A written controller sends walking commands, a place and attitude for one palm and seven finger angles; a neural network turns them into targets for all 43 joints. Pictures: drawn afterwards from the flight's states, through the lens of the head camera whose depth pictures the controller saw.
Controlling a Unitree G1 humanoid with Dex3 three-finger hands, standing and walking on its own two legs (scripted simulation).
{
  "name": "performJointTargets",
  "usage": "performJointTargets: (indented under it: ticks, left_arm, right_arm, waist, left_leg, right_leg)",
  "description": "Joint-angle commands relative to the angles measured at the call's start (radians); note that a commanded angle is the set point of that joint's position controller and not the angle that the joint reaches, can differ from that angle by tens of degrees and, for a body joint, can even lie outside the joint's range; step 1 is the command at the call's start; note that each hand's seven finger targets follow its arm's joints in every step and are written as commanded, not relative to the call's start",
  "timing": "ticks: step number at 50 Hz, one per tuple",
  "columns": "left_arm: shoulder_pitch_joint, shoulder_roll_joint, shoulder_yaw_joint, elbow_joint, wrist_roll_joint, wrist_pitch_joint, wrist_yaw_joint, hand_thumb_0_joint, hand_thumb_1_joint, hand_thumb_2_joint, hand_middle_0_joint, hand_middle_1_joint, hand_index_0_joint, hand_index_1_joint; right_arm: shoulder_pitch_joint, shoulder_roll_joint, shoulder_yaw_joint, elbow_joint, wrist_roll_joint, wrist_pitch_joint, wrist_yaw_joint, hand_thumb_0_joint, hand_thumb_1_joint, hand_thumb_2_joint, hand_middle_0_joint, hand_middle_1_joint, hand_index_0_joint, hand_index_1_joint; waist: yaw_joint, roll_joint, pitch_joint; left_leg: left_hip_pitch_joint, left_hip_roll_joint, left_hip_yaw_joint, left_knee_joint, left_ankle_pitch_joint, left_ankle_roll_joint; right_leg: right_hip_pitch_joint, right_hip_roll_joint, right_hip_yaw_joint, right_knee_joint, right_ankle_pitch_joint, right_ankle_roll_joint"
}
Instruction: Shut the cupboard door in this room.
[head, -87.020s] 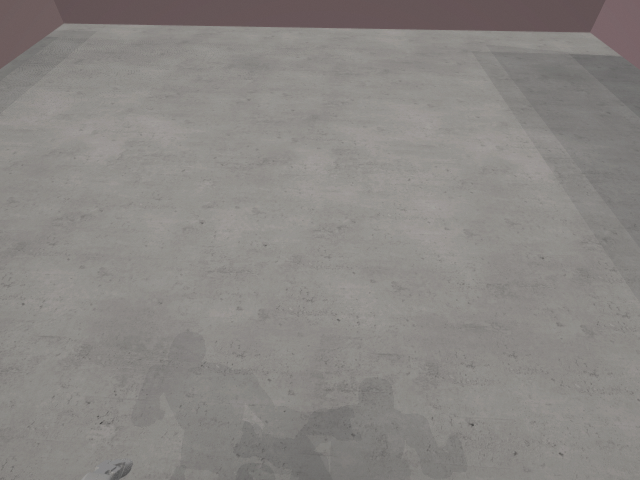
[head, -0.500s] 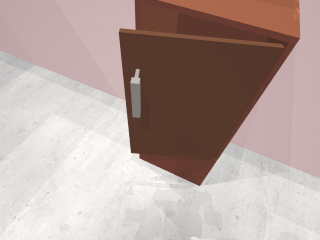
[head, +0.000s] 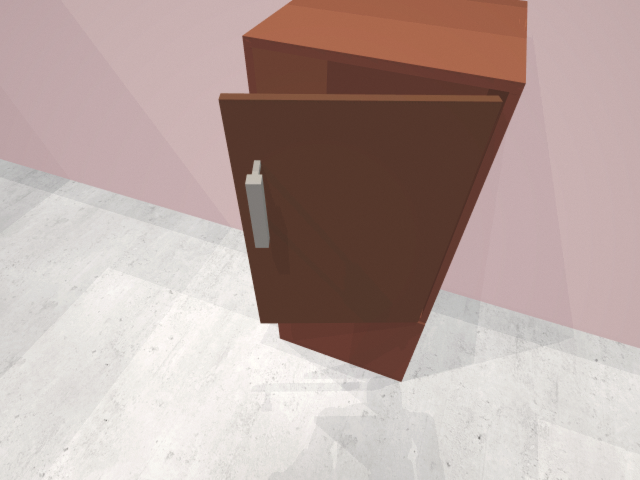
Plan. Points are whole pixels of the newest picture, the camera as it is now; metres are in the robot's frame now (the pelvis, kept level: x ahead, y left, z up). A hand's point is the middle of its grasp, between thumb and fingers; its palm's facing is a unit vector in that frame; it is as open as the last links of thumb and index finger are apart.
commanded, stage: come to a stop and stand still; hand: left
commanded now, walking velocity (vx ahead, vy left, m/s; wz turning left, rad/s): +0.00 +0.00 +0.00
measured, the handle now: (259, 204) +0.51 +0.13 +0.05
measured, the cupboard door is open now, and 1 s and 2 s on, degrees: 22 22 22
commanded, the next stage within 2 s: look again from close up in 0.26 s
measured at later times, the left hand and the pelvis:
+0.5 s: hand out of the picture -0.03 +0.17 -0.18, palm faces +0.02 -0.98 -0.17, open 7.4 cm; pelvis -0.02 +0.01 -0.01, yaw +1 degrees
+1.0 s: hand out of the picture -0.04 +0.20 -0.19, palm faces +0.04 -0.99 -0.16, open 7.4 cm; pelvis -0.03 +0.03 -0.01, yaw +1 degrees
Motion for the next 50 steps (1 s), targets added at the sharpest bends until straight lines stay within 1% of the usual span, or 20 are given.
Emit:
performJointTargets:
  ticks: [1, 3, 4, 7, 17, 18, 19, 20, 21, 22, 23, 24, 26, 28, 32, 34, 40, 46, 49, 50]
  left_arm:
    - [0.044, 0.095, 0.014, -0.017, -0.003, -0.012, -0.004, 0.0, 0.9, 0.9, -0.2, -0.3, -0.2, -0.3]
    - [0.053, 0.095, 0.014, -0.012, -0.004, -0.011, -0.006, 0.0, 0.9, 0.9, -0.2, -0.3, -0.2, -0.3]
    - [0.056, 0.096, 0.015, -0.01, -0.002, -0.011, -0.005, 0.0, 0.9, 0.9, -0.2, -0.3, -0.2, -0.3]
    - [0.061, 0.086, 0.015, -0.006, -0.006, -0.012, -0.007, 0.0, 0.9, 0.9, -0.2, -0.3, -0.2, -0.3]
    - [0.087, 0.054, 0.015, 0.009, -0.008, -0.018, -0.004, 0.0, 0.9, 0.9, -0.2, -0.3, -0.2, -0.3]
    - [0.122, 0.087, -0.006, 0.007, 0.017, -0.061, 0.034, 0.0, 0.9, 0.9, -0.2, -0.3, -0.2, -0.3]
    - [0.137, 0.126, 0.006, -0.002, 0.009, -0.081, 0.031, 0.0, 0.9, 0.9, -0.2, -0.3, -0.2, -0.3]
    - [0.127, 0.113, 0.006, -0.026, 0.005, -0.074, 0.025, 0.0, 0.9, 0.9, -0.2, -0.3, -0.2, -0.3]
    - [0.12, 0.095, 0.001, -0.025, -0.001, -0.073, 0.023, 0.0, 0.9, 0.9, -0.2, -0.3, -0.2, -0.3]
    - [0.114, 0.081, -0.003, -0.028, -0.005, -0.069, 0.021, 0.0, 0.9, 0.9, -0.2, -0.3, -0.2, -0.3]
    - [0.107, 0.073, -0.003, -0.038, -0.005, -0.062, 0.019, 0.0, 0.9, 0.9, -0.2, -0.3, -0.2, -0.3]
    - [0.1, 0.073, -0.003, -0.047, -0.001, -0.055, 0.017, 0.0, 0.9, 0.9, -0.2, -0.3, -0.2, -0.3]
    - [0.102, 0.077, -0.001, -0.062, 0.004, -0.047, 0.013, 0.0, 0.9, 0.9, -0.2, -0.3, -0.2, -0.3]
    - [0.11, 0.079, -0.002, -0.072, 0.006, -0.043, 0.011, 0.0, 0.9, 0.9, -0.2, -0.3, -0.2, -0.3]
    - [0.121, 0.082, 0.001, -0.091, 0.009, -0.036, 0.007, 0.0, 0.9, 0.9, -0.2, -0.3, -0.2, -0.3]
    - [0.13, 0.089, 0.002, -0.097, 0.011, -0.038, 0.006, 0.0, 0.9, 0.9, -0.2, -0.3, -0.2, -0.3]
    - [0.127, 0.112, 0.003, -0.11, 0.009, -0.038, 0.002, 0.0, 0.9, 0.9, -0.2, -0.3, -0.2, -0.3]
    - [0.131, 0.113, 0.001, -0.1, 0.01, -0.032, -0.001, 0.0, 0.9, 0.9, -0.2, -0.3, -0.2, -0.3]
    - [0.151, 0.09, -0.002, -0.087, 0.015, -0.023, -0.007, 0.0, 0.9, 0.9, -0.2, -0.3, -0.2, -0.3]
    - [0.15, 0.091, 0.001, -0.09, 0.018, -0.017, -0.01, 0.0, 0.9, 0.9, -0.2, -0.3, -0.2, -0.3]
  right_arm:
    - [0.054, -0.073, -0.004, -0.005, -0.007, -0.011, -0.002, 0.0, -0.9, -0.9, 0.2, 0.3, 0.2, 0.3]
    - [0.07, -0.069, -0.002, 0.002, -0.009, -0.009, -0.003, 0.0, -0.9, -0.9, 0.2, 0.3, 0.2, 0.3]
    - [0.084, -0.064, -0.003, 0.005, -0.007, -0.008, -0.003, 0.0, -0.9, -0.9, 0.2, 0.3, 0.2, 0.3]
    - [0.103, -0.059, -0.003, 0.009, -0.01, -0.01, -0.006, 0.0, -0.9, -0.9, 0.2, 0.3, 0.2, 0.3]
    - [0.148, -0.045, -0.002, 0.02, -0.007, -0.024, -0.014, 0.0, -0.9, -0.9, 0.2, 0.3, 0.2, 0.3]
    - [0.033, -0.078, 0.008, -0.044, -0.004, -0.054, 0.007, 0.0, -0.9, -0.9, 0.2, 0.3, 0.2, 0.3]
    - [0.036, -0.05, 0.016, -0.078, -0.003, -0.058, 0.012, 0.0, -0.9, -0.9, 0.2, 0.3, 0.2, 0.3]
    - [0.114, -0.019, 0.009, -0.069, -0.01, -0.06, 0.004, 0.0, -0.9, -0.9, 0.2, 0.3, 0.2, 0.3]
    - [0.144, -0.035, 0.008, -0.06, -0.012, -0.063, 0.0, 0.0, -0.9, -0.9, 0.2, 0.3, 0.2, 0.3]
    - [0.144, -0.05, 0.005, -0.06, -0.01, -0.06, -0.002, 0.0, -0.9, -0.9, 0.2, 0.3, 0.2, 0.3]
    - [0.134, -0.056, 0.0, -0.068, -0.009, -0.055, -0.002, 0.0, -0.9, -0.9, 0.2, 0.3, 0.2, 0.3]
    - [0.12, -0.059, -0.001, -0.074, -0.012, -0.053, 0.0, 0.0, -0.9, -0.9, 0.2, 0.3, 0.2, 0.3]
    - [0.102, -0.065, -0.006, -0.09, -0.014, -0.043, 0.005, 0.0, -0.9, -0.9, 0.2, 0.3, 0.2, 0.3]
    - [0.095, -0.073, -0.008, -0.097, -0.014, -0.04, 0.007, 0.0, -0.9, -0.9, 0.2, 0.3, 0.2, 0.3]
    - [0.087, -0.092, -0.012, -0.107, -0.015, -0.041, 0.009, 0.0, -0.9, -0.9, 0.2, 0.3, 0.2, 0.3]
    - [0.077, -0.094, -0.014, -0.113, -0.013, -0.046, 0.009, 0.0, -0.9, -0.9, 0.2, 0.3, 0.2, 0.3]
    - [0.055, -0.116, -0.014, -0.116, -0.01, -0.055, 0.009, 0.0, -0.9, -0.9, 0.2, 0.3, 0.2, 0.3]
    - [0.045, -0.126, -0.015, -0.109, -0.009, -0.051, 0.009, 0.0, -0.9, -0.9, 0.2, 0.3, 0.2, 0.3]
    - [0.062, -0.125, -0.018, -0.095, -0.012, -0.043, 0.007, 0.0, -0.9, -0.9, 0.2, 0.3, 0.2, 0.3]
    - [0.063, -0.142, -0.025, -0.095, -0.013, -0.039, 0.005, 0.0, -0.9, -0.9, 0.2, 0.3, 0.2, 0.3]
  waist:
    - [-0.001, 0.006, 0.118]
    - [0.001, 0.031, 0.129]
    - [0.002, 0.013, 0.122]
    - [0.001, 0.019, 0.114]
    - [0.003, 0.003, 0.062]
    - [0.034, 0.096, 0.069]
    - [0.004, 0.06, 0.047]
    - [-0.015, 0.061, -0.023]
    - [-0.014, 0.005, -0.099]
    - [-0.014, -0.038, -0.112]
    - [-0.011, -0.045, -0.081]
    - [-0.008, -0.015, -0.019]
    - [-0.005, -0.007, 0.067]
    - [-0.003, -0.033, 0.098]
    - [0.003, -0.017, 0.099]
    - [0.011, -0.013, 0.075]
    - [0.012, 0.026, 0.014]
    - [0.013, 0.04, 0.028]
    - [0.009, 0.024, 0.033]
    - [0.004, 0.039, 0.032]
  left_leg:
    - [0.007, 0.093, -0.116, -0.094, -0.057, -0.005]
    - [-0.008, 0.09, -0.116, -0.1, -0.085, -0.006]
    - [-0.01, 0.092, -0.115, -0.095, -0.083, -0.006]
    - [-0.008, 0.09, -0.115, -0.089, -0.083, -0.008]
    - [-0.003, 0.107, -0.129, -0.088, -0.03, -0.002]
    - [-0.074, 0.119, -0.091, 0.125, 0.142, -0.025]
    - [-0.06, 0.092, -0.103, 0.109, 0.1, -0.026]
    - [-0.029, 0.084, -0.108, 0.079, 0.041, -0.014]
    - [-0.025, 0.097, -0.125, 0.089, 0.094, -0.004]
    - [-0.02, 0.108, -0.133, 0.084, 0.104, 0.003]
    - [-0.033, 0.108, -0.135, 0.071, 0.061, 0.006]
    - [-0.063, 0.107, -0.139, 0.057, 0.025, 0.007]
    - [-0.123, 0.1, -0.156, 0.025, -0.095, 0.008]
    - [-0.143, 0.098, -0.166, 0.006, -0.138, 0.012]
    - [-0.169, 0.113, -0.198, -0.046, -0.206, 0.023]
    - [-0.161, 0.116, -0.198, -0.051, -0.183, 0.029]
    - [-0.111, 0.119, -0.189, -0.044, -0.106, 0.031]
    - [-0.122, 0.127, -0.201, -0.083, -0.161, 0.029]
    - [-0.122, 0.159, -0.235, -0.127, -0.312, 0.037]
    - [-0.121, 0.178, -0.262, -0.148, -0.368, 0.044]
  right_leg:
    - [-0.157, -0.106, 0.129, -0.152, -0.026, -0.024]
    - [-0.16, -0.103, 0.13, -0.159, -0.051, -0.026]
    - [-0.15, -0.102, 0.124, -0.163, -0.052, -0.025]
    - [-0.158, -0.104, 0.126, -0.164, -0.068, -0.027]
    - [-0.117, -0.094, 0.105, -0.118, 0.04, -0.025]
    - [-0.128, -0.14, 0.099, -0.082, 0.298, -0.024]
    - [-0.115, -0.176, 0.12, -0.063, 0.519, -0.028]
    - [-0.073, -0.172, 0.114, -0.014, 0.457, -0.042]
    - [-0.041, -0.146, 0.094, 0.006, 0.374, -0.042]
    - [-0.046, -0.128, 0.084, 0.006, 0.279, -0.039]
    - [-0.076, -0.117, 0.084, -0.004, 0.163, -0.037]
    - [-0.121, -0.111, 0.082, -0.012, 0.079, -0.038]
    - [-0.193, -0.096, 0.087, -0.017, -0.058, -0.039]
    - [-0.223, -0.089, 0.091, -0.015, -0.092, -0.038]
    - [-0.212, -0.076, 0.07, 0.013, -0.067, -0.03]
    - [-0.182, -0.078, 0.068, 0.013, -0.023, -0.028]
    - [-0.143, -0.085, 0.069, 0.005, 0.048, -0.022]
    - [-0.135, -0.084, 0.054, -0.004, 0.043, -0.015]
    - [-0.147, -0.06, 0.01, 0.024, -0.036, -0.006]
    - [-0.166, -0.046, -0.004, 0.052, -0.07, -0.007]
